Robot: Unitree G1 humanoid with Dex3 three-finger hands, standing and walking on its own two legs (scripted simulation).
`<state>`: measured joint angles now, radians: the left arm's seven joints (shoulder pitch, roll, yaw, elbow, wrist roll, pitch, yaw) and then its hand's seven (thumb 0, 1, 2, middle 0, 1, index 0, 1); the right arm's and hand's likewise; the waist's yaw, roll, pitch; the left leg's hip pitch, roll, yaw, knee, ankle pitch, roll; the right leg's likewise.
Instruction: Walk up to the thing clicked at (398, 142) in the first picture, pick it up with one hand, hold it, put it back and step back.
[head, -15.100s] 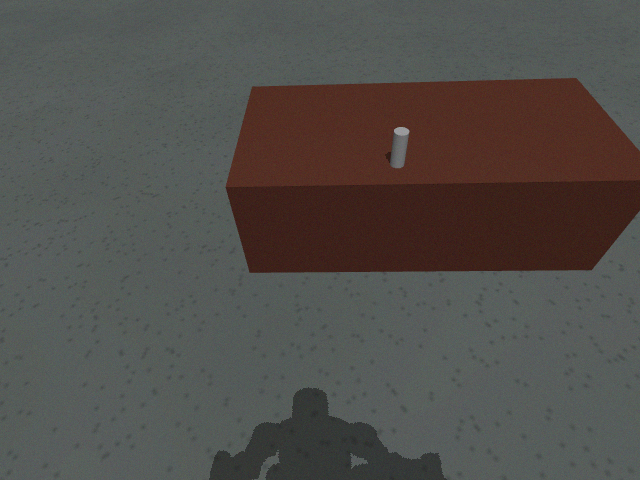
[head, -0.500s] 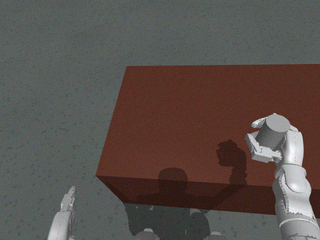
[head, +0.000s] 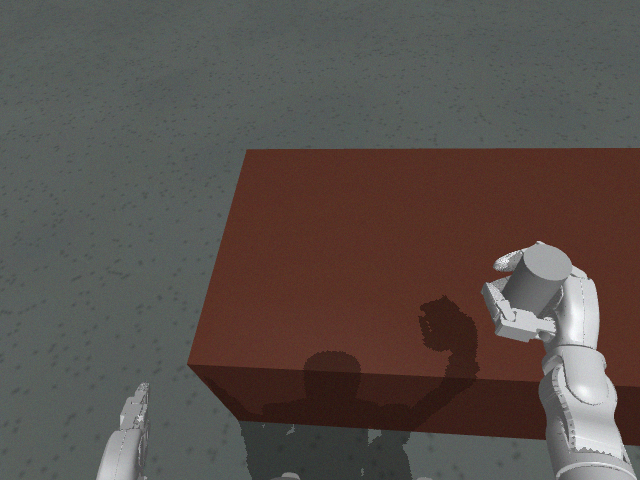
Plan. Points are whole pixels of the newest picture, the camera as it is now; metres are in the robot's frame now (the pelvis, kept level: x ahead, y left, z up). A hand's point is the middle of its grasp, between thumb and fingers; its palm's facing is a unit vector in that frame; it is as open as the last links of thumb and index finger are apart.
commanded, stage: hold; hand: right
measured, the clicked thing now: (526, 292) +0.34 -0.19 +0.06
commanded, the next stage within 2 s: none
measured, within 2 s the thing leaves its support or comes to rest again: neither
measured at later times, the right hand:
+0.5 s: hand (521, 300) +0.33 -0.18 +0.07, palm faces +0.15 +0.99 +0.00, open 6.1 cm
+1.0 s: hand (519, 299) +0.33 -0.17 +0.07, palm faces +0.16 +0.99 +0.00, open 6.1 cm
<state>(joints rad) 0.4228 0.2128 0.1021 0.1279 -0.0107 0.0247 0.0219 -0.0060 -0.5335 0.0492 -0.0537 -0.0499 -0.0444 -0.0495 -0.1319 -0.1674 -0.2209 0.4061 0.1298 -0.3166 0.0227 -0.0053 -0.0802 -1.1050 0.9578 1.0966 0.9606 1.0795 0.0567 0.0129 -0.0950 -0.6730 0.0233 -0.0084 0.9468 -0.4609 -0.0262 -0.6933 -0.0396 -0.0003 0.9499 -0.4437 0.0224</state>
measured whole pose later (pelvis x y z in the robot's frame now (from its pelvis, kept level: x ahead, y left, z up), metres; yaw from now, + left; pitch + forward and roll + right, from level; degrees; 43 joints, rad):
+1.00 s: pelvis +0.00 +0.00 +0.02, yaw +0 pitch +8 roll +0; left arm 0.38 0.21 0.10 0.26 -0.02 -0.01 0.04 -0.01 -0.52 0.05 -0.06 -0.06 -0.05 -0.05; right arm -0.08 -0.16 -0.18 0.36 0.15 -0.29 0.01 0.00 -0.08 -1.11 0.96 1.10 0.96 1.08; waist 0.04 0.01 -0.07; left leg -0.56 0.03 -0.01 0.84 -0.42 -0.03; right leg -0.57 -0.03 -0.01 0.84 -0.40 0.02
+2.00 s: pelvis +0.00 +0.00 +0.02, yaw +0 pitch +7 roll +0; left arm 0.36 0.21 0.10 0.29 -0.02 -0.02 0.04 -0.01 -0.53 0.05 -0.06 -0.06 -0.06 -0.06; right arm -0.10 -0.16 -0.18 0.38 0.15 -0.31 0.01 0.00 -0.08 -1.11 0.95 1.11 0.96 1.08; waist 0.04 0.01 -0.06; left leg -0.55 0.03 -0.01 0.83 -0.41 -0.03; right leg -0.57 -0.03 -0.01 0.83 -0.39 0.02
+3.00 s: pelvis +0.00 +0.00 +0.01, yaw +0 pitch +8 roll +0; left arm 0.35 0.21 0.10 0.28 -0.01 -0.02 0.04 -0.01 -0.53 0.06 -0.06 -0.06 -0.05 -0.05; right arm -0.12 -0.16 -0.20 0.45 0.15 -0.33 0.03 0.00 -0.08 -1.11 0.95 1.11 0.96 1.08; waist 0.04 0.02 -0.06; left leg -0.58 0.03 -0.01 0.85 -0.41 -0.03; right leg -0.59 -0.03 -0.01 0.85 -0.39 0.02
